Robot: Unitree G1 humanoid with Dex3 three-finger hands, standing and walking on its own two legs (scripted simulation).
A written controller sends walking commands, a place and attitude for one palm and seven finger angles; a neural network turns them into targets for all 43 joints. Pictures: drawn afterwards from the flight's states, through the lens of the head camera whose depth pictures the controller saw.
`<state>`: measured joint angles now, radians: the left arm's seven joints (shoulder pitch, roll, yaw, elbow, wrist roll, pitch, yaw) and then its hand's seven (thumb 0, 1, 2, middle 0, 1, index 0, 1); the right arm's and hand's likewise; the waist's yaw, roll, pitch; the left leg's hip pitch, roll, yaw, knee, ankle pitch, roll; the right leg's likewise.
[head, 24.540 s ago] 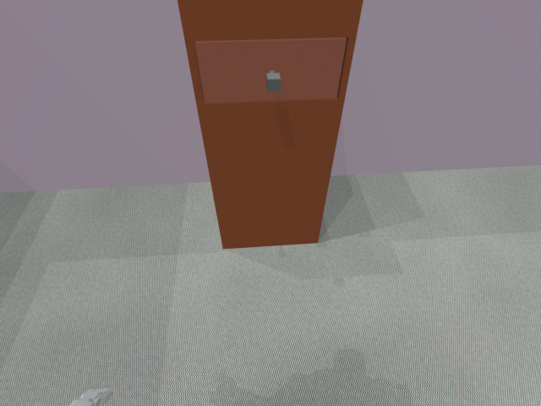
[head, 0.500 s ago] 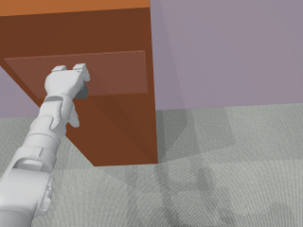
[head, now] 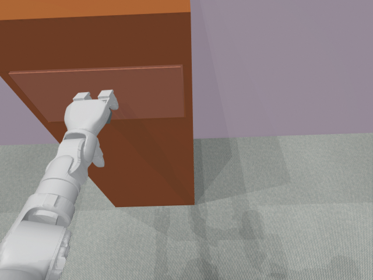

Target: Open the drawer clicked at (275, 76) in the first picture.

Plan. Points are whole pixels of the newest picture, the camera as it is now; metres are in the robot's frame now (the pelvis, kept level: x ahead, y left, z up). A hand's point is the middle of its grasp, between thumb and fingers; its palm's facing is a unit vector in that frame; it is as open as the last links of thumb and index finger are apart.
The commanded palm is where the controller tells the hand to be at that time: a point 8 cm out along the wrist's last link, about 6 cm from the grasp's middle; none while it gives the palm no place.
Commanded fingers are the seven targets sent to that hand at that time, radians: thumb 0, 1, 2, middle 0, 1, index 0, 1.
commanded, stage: lower the fingers behind the handle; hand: left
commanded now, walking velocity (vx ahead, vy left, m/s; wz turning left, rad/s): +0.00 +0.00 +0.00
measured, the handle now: (103, 108) +0.49 +0.22 +0.07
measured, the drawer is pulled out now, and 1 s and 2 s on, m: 0.00 0.00 0.09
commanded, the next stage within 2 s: close the thumb around the handle in 0.42 s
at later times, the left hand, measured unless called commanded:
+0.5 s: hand (98, 130) +0.44 +0.22 +0.05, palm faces -0.04 -0.03 -1.00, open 14.0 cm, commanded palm +0.41 +0.23 +0.11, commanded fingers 0.00 -0.50 0.30 -0.30 -1.20 -0.30 -1.20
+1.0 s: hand (98, 129) +0.44 +0.22 +0.05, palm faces -0.03 -0.03 -1.00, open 8.2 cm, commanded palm +0.41 +0.23 +0.11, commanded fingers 0.00 0.90 0.90 -0.40 -1.35 -0.40 -1.35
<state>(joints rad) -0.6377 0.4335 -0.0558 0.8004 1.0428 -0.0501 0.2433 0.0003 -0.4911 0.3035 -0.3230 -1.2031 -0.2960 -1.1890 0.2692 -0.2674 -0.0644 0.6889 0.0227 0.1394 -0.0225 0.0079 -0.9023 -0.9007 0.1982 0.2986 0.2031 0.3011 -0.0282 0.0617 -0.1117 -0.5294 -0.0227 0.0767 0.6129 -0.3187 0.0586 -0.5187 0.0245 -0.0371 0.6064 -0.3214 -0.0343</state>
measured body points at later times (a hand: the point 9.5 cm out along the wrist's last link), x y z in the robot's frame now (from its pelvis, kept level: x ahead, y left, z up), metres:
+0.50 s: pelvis +0.00 -0.01 +0.00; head +0.06 -0.03 +0.45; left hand +0.43 +0.22 +0.11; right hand +0.07 -0.29 -0.14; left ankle -0.02 +0.08 -0.72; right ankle -0.02 -0.10 -0.72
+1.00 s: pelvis +0.00 -0.01 +0.00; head +0.06 -0.03 +0.45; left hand +0.43 +0.22 +0.11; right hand +0.07 -0.27 -0.14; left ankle -0.02 +0.08 -0.72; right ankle -0.02 -0.10 -0.72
